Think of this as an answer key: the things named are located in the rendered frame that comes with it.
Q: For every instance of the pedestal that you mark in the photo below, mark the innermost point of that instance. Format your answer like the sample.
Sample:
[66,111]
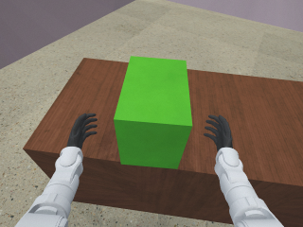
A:
[265,117]

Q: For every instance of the carton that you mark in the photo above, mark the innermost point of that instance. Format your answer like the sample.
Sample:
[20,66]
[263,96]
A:
[153,117]

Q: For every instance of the left robot forearm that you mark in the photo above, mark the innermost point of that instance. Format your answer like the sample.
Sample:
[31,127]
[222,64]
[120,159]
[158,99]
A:
[62,187]

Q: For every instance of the robot right hand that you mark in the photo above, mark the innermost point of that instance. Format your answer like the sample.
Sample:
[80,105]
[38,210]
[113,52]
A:
[223,138]

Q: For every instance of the robot left upper arm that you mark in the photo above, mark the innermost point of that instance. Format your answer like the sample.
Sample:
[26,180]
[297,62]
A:
[43,220]

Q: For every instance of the robot left hand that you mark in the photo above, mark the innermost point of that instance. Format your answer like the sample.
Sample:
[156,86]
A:
[78,133]

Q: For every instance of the right robot forearm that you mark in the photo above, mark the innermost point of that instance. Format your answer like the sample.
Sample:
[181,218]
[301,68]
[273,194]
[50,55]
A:
[243,202]

